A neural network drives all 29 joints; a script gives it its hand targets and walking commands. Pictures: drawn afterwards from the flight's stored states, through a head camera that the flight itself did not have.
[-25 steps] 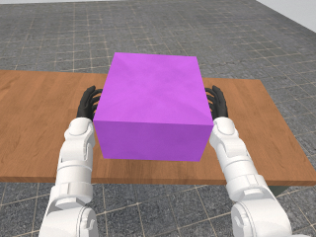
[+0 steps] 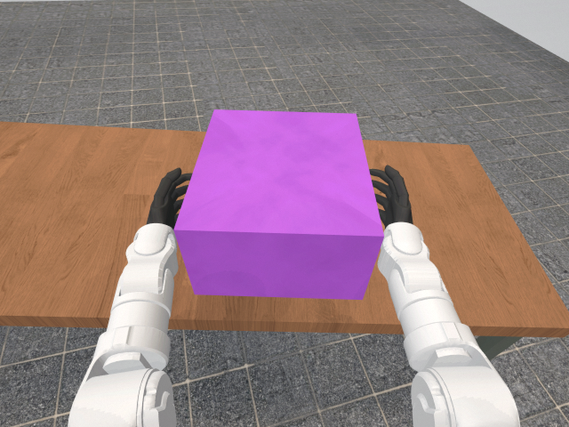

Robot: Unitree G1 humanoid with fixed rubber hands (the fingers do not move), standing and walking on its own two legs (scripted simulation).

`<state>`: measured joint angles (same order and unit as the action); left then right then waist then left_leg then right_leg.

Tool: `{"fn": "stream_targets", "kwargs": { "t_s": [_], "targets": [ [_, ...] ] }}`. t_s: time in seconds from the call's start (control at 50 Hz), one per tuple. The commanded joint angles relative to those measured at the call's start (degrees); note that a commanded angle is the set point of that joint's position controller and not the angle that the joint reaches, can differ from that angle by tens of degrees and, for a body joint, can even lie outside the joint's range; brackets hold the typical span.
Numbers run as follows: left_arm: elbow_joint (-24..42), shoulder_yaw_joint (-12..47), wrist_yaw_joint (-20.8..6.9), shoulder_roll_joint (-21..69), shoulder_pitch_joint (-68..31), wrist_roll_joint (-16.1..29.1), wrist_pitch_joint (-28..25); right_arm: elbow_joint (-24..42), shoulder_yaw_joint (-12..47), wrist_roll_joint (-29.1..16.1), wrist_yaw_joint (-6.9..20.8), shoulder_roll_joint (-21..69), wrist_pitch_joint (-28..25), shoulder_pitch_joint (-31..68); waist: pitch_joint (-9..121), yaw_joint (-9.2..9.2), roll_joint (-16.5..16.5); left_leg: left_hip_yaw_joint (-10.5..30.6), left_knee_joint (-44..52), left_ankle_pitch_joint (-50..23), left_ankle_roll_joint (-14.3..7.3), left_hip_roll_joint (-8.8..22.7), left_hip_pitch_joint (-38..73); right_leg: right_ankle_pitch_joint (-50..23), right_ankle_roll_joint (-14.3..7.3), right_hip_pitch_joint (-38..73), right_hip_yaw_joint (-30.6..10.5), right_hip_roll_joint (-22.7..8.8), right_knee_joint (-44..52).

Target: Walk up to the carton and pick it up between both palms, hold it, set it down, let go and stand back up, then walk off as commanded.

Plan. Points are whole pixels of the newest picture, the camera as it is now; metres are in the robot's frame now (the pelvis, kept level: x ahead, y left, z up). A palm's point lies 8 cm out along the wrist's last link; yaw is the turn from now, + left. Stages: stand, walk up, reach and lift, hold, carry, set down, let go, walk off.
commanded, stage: set down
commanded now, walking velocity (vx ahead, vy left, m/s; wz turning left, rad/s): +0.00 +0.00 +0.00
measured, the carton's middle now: (282, 196) +0.44 -0.01 +0.08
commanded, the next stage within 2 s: none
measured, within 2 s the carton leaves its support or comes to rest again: neither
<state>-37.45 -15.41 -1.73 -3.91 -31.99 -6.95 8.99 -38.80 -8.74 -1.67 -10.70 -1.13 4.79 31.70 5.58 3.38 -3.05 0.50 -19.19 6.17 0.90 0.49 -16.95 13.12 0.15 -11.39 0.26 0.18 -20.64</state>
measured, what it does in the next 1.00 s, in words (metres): stands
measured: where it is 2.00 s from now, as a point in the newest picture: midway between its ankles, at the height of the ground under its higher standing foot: outside the picture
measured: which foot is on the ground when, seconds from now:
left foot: down 0.00-1.00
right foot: down 0.00-1.00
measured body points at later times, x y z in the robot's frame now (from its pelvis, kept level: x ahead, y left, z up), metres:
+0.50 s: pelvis +0.01 +0.00 +0.00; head +0.02 +0.03 +0.45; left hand +0.42 +0.17 +0.06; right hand +0.39 -0.17 +0.08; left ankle +0.04 +0.13 -0.75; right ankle -0.03 -0.11 -0.75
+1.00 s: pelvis +0.02 +0.00 +0.00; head +0.05 +0.03 +0.45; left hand +0.43 +0.17 +0.03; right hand +0.40 -0.17 +0.05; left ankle +0.04 +0.13 -0.75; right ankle -0.03 -0.12 -0.75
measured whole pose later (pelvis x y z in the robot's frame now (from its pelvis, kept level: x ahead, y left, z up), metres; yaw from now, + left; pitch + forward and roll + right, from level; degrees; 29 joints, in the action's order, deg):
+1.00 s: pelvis +0.02 +0.00 +0.00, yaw +0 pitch +6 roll +1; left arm -62.3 -19.8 -4.9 -7.8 -39.3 -7.4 -8.8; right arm -49.6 -23.8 13.3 -9.4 6.7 -8.5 33.3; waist 2.8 3.4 -5.3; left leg 0.5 -18.7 7.5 0.9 0.0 -17.0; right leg 14.5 0.1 -11.4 0.3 -0.3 -20.3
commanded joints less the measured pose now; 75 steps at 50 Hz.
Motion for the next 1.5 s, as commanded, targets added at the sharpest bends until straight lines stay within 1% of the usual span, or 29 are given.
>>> {"fn": "stream_targets", "kwargs": {
  "t_s": [0.0, 0.14, 0.18, 0.22, 0.24, 0.26, 0.3, 0.34, 0.36, 0.44, 0.52, 0.54, 0.66, 0.76, 0.78, 0.84, 0.94, 1.0, 1.02, 1.04, 1.08, 1.14, 1.16, 1.18, 1.28, 1.3, 1.34, 1.44, 1.48],
  "targets": [
    [4.5, 23.47, -9.22, 31.15, -55.41, 3.24, -9.03, 12.95, 16.22, 5.18, 9.12, 40.17, -9.18, 51.27, 34.29, 0.12, 5.21, -3.95, 0.77, -11.39, 0.1, -2.27, 19.98, -24.17, 4.12, 10.1, 1.02, 0.17, 3.17],
    [-0.73, 20.96, -9.56, 30.97, -56.46, 2.02, -11.96, 6.48, 13.54, 8.53, 9.85, 39.86, -10.61, 49.45, 29.18, -1.39, 3.74, -4.82, 2.07, -8.88, -0.31, -1.53, 18.66, -17.53, 3.65, 7.57, 1.18, 0.17, 4.66],
    [-4.27, 17.71, -10.26, 29.57, -54.51, 0.1, -12.0, 1.13, 11.45, 10.06, 9.67, 39.62, -9.98, 45.68, 26.16, -0.68, 3.75, -5.07, 2.54, -8.75, -0.28, -1.54, 18.08, -19.63, 3.88, 9.03, 1.2, -0.3, 4.32],
    [-3.67, 19.25, -10.43, 30.1, -57.35, 1.2, -12.94, 3.9, 10.55, 11.01, 9.84, 39.89, -11.39, 49.27, 30.64, 0.49, 3.77, -5.18, 1.83, -10.06, 0.1, -1.47, 18.01, -21.63, 3.88, 8.18, 1.7, 0.01, 3.69],
    [-3.76, 19.28, -10.22, 29.75, -58.94, 1.19, -13.98, 5.7, 12.07, 10.04, 9.95, 40.82, -12.47, 51.29, 33.74, -1.61, 4.98, -5.47, 1.28, -10.89, 0.11, -1.39, 17.87, -23.32, 4.13, 9.42, 1.13, -0.21, 3.04],
    [-4.63, 18.61, -9.84, 29.76, -58.92, 1.22, -14.56, 3.93, 11.08, 10.97, 9.71, 40.95, -12.49, 50.48, 33.95, -0.71, 4.34, -5.25, 0.73, -11.78, 0.45, -1.55, 16.74, -25.82, 4.14, 10.3, 0.99, -0.27, 2.5],
    [-7.62, 15.97, -10.35, 28.72, -54.92, -0.34, -15.14, 3.19, 12.08, 11.19, 9.83, 41.81, -12.85, 48.4, 32.04, -2.73, 2.09, -6.01, 1.23, -11.37, -0.49, -1.99, 14.66, -27.65, 4.43, 11.88, 0.52, -0.61, 1.96],
    [-6.56, 15.48, -10.5, 29.04, -55.84, -1.24, -16.21, 1.84, 11.88, 12.03, 10.13, 42.75, -13.3, 48.52, 31.3, -3.07, 3.85, -6.32, 1.39, -12.07, 0.07, -2.19, 13.51, -30.48, 4.48, 13.9, 0.12, -1.07, 0.91],
    [-5.42, 15.79, -10.31, 29.64, -57.54, -0.85, -16.67, 1.35, 10.19, 12.38, 10.24, 42.47, -13.61, 47.52, 30.57, -1.53, 4.43, -6.23, 1.69, -12.03, 0.47, -1.71, 13.97, -29.25, 4.73, 12.34, 0.81, -0.87, 1.41],
    [-9.74, 15.38, -10.74, 27.72, -58.58, -1.65, -18.04, -1.56, 8.16, 14.41, 10.04, 42.99, -14.97, 45.95, 32.42, -0.82, 4.81, -5.91, 0.82, -11.91, 0.45, -1.51, 14.52, -28.64, 4.62, 12.25, 0.87, -1.02, 1.06],
    [-9.75, 13.4, -11.02, 26.33, -56.45, -3.02, -19.16, -4.21, 8.34, 15.19, 10.3, 43.51, -15.5, 42.84, 28.65, -2.36, 5.24, -6.98, 0.51, -13.79, 0.34, -1.5, 12.96, -30.58, 4.34, 12.07, 0.57, -1.38, 0.71],
    [-10.33, 14.04, -11.28, 26.84, -58.19, -2.66, -19.64, -3.85, 6.77, 15.79, 9.96, 43.51, -16.0, 43.4, 30.53, -0.59, 5.26, -6.97, 0.84, -12.11, 0.41, -1.65, 12.74, -29.25, 4.79, 11.93, 0.91, -1.05, 0.75],
    [-9.75, 15.82, -10.38, 27.76, -58.92, -1.92, -22.05, -4.3, 7.28, 17.08, 10.28, 44.13, -18.57, 45.39, 33.07, -0.97, 7.06, -6.2, -1.35, -18.29, 1.81, -0.71, 15.4, -29.17, 3.33, 8.89, 1.59, -0.2, 0.71],
    [-13.7, 14.09, -10.37, 27.43, -57.45, -2.9, -24.03, -3.74, 5.94, 19.09, 10.23, 45.21, -19.95, 45.9, 35.52, -1.85, 6.89, -6.57, -0.86, -14.01, 1.31, -0.68, 11.44, -28.95, 3.47, 9.91, 1.11, -0.87, -0.18],
    [-13.95, 15.34, -10.37, 26.83, -59.26, -2.1, -24.15, -4.2, 4.58, 19.97, 9.91, 45.21, -20.25, 46.13, 35.76, 0.08, 7.02, -6.49, -1.88, -14.32, 1.83, -0.47, 10.16, -30.97, 3.61, 9.71, 0.8, -0.89, -0.74],
    [-16.54, 11.67, -11.04, 24.59, -58.32, -3.6, -25.02, -9.67, 3.91, 20.69, 9.79, 45.79, -19.66, 41.49, 31.48, -1.23, 5.3, -6.8, -1.05, -11.83, 0.89, -0.62, 9.56, -28.76, 3.75, 9.48, 0.31, -1.67, -0.56],
    [-20.36, 7.74, -12.37, 24.17, -57.78, -6.28, -24.35, -7.94, 1.26, 22.37, 9.58, 46.2, -19.64, 43.05, 28.48, -1.92, 4.86, -7.79, 0.79, -7.19, -0.06, -0.39, 4.75, -29.18, 4.74, 11.22, 0.41, -2.64, -1.46],
    [-18.32, 8.24, -11.76, 24.11, -58.94, -6.09, -25.46, -10.46, 1.06, 23.65, 10.13, 46.07, -21.42, 42.51, 30.82, -2.65, 6.67, -8.02, -0.08, -12.52, 1.06, 0.13, 6.74, -31.52, 4.09, 10.11, 1.33, -2.1, -2.32],
    [-18.78, 8.73, -11.7, 24.56, -59.93, -5.95, -25.87, -8.76, -0.23, 23.26, 9.93, 45.7, -22.53, 43.62, 32.39, -0.84, 7.71, -7.42, -1.71, -14.44, 1.71, 0.64, 8.5, -29.74, 3.71, 7.66, 2.09, -1.55, -1.85],
    [-19.18, 9.81, -11.06, 23.73, -59.95, -4.71, -26.64, -7.33, 0.56, 23.06, 10.12, 46.06, -23.14, 45.71, 35.89, -1.8, 8.29, -7.26, -3.36, -17.53, 2.26, 0.59, 9.06, -30.12, 3.27, 7.73, 1.89, -1.01, -2.33],
    [-18.53, 10.79, -10.53, 25.08, -58.89, -4.97, -27.79, -11.12, 0.87, 24.49, 9.79, 45.42, -24.3, 41.41, 36.64, 0.24, 9.01, -6.3, -3.55, -20.08, 2.51, 0.96, 9.77, -33.91, 3.18, 7.18, 1.98, -1.3, -2.7],
    [-20.41, 8.09, -10.9, 23.66, -56.53, -5.98, -28.83, -11.3, 1.95, 24.45, 9.57, 47.17, -24.96, 40.92, 35.32, -2.31, 5.95, -6.77, -4.08, -19.67, 1.76, 0.56, 6.64, -35.52, 3.4, 8.75, 1.44, -1.39, -3.27],
    [-21.27, 9.14, -11.25, 23.8, -57.12, -5.74, -28.65, -13.41, 0.79, 24.82, 8.95, 46.57, -25.17, 40.12, 34.52, -0.3, 6.62, -6.79, -3.95, -18.42, 1.96, 0.54, 6.44, -36.87, 3.45, 7.63, 1.78, -1.87, -3.53],
    [-21.96, 7.85, -11.37, 22.63, -56.86, -6.42, -29.43, -13.55, 0.9, 25.02, 9.27, 46.84, -25.59, 40.62, 36.38, -2.01, 5.87, -7.1, -4.26, -18.66, 1.79, 0.26, 4.5, -37.76, 3.49, 9.7, 1.34, -1.73, -4.21],
    [-25.68, 6.72, -11.82, 22.76, -54.74, -7.38, -29.51, -15.16, 0.19, 25.43, 8.64, 46.85, -26.34, 39.61, 33.77, -1.22, 5.84, -7.18, -4.87, -18.29, 1.62, 0.83, 1.97, -38.9, 3.89, 8.28, 0.92, -2.21, -4.74],
    [-25.06, 6.55, -11.55, 23.34, -52.74, -8.16, -29.9, -14.54, 1.47, 25.09, 8.75, 46.55, -26.96, 39.26, 35.07, -2.34, 6.12, -6.71, -4.51, -21.89, 1.75, 0.96, 4.03, -40.8, 4.04, 8.61, 1.42, -1.93, -4.99],
    [-24.44, 7.27, -11.06, 22.24, -54.67, -8.02, -30.7, -16.33, 0.86, 25.36, 8.74, 46.17, -28.09, 38.49, 35.12, -0.77, 7.4, -5.55, -7.22, -27.76, 2.54, 1.43, 6.62, -40.42, 3.43, 4.43, 1.94, -0.98, -4.94],
    [-23.25, 10.56, -9.55, 23.73, -56.05, -4.58, -34.3, -17.74, 0.34, 26.04, 8.87, 47.45, -32.43, 39.54, 45.39, -1.42, 10.81, -4.72, -11.8, -37.29, 3.77, 2.59, 11.85, -37.75, 1.98, -4.04, 2.56, -0.05, -4.25],
    [-24.02, 10.93, -9.33, 23.99, -55.15, -4.52, -35.46, -20.28, -0.85, 26.5, 8.56, 46.02, -33.61, 37.3, 47.35, 0.42, 10.3, -3.44, -12.49, -39.64, 4.18, 2.63, 14.32, -37.63, 1.6, -6.67, 3.7, 0.38, -4.14]
  ]
}}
